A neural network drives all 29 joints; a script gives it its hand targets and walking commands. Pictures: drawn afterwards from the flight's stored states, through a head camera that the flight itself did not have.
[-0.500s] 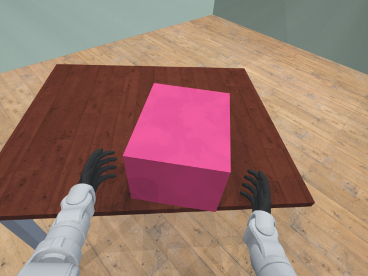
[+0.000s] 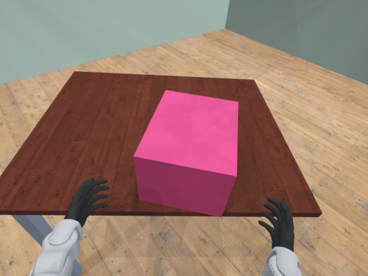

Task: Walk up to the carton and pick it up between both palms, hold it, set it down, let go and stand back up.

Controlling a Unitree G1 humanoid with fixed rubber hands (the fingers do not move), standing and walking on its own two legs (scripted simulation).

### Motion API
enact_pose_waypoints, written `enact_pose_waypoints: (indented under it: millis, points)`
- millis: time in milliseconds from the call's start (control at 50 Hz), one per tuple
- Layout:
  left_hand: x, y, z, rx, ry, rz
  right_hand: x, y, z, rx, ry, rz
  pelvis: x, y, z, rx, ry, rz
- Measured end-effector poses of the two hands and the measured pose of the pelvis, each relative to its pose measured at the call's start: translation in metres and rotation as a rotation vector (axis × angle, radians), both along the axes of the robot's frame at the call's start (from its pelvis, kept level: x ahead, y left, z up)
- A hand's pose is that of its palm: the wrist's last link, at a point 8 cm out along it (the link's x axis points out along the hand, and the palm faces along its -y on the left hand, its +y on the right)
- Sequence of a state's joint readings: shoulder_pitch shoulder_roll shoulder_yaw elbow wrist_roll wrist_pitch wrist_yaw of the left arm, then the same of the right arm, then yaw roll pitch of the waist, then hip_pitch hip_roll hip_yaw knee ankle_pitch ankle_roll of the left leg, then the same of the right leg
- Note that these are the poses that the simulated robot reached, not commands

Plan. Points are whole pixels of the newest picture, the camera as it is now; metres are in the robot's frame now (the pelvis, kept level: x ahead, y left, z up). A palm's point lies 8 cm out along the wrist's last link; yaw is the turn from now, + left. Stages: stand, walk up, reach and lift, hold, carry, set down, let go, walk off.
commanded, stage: set down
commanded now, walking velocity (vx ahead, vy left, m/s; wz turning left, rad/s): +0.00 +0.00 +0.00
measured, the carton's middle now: (191, 148) +0.47 +0.00 +0.01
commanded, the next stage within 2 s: let go in 1.72 s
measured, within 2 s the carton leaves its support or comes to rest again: neither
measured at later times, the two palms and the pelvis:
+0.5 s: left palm (72, 243) +0.21 +0.24 -0.01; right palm (292, 261) +0.18 -0.20 +0.00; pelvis +0.01 -0.02 +0.00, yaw +0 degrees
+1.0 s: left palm (73, 253) +0.20 +0.24 -0.03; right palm (297, 261) +0.19 -0.22 -0.02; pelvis +0.04 -0.02 +0.01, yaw +0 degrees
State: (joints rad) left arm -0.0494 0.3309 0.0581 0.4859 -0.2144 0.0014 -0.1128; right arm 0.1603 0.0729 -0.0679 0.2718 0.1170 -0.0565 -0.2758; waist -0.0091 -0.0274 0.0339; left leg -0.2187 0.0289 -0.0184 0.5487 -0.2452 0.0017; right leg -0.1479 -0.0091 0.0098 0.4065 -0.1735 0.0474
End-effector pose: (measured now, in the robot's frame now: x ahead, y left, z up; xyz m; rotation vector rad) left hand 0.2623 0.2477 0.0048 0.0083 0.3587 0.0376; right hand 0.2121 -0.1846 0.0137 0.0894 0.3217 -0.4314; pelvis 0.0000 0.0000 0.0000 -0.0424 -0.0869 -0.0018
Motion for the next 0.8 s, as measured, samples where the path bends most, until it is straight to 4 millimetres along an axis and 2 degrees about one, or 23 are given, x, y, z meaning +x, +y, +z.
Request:
enact_pose_waypoints:
  millis: [300, 440, 800]
  points:
    - [-0.041, 0.002, -0.002, 0.020, 0.028, 0.023, -0.029, -0.011, -0.004, 0.007, 0.102, -0.010, 0.004, -0.006, 0.001, 0.008, -0.026, 0.001]
    - [-0.053, -0.001, -0.009, 0.032, 0.084, 0.034, -0.033, -0.016, -0.012, 0.029, 0.150, 0.009, 0.007, -0.012, 0.002, 0.010, -0.025, -0.002]
    - [-0.040, -0.007, -0.023, 0.044, 0.178, 0.038, -0.014, -0.025, -0.021, 0.034, 0.184, 0.038, 0.031, -0.019, 0.004, 0.019, 0.010, -0.003]
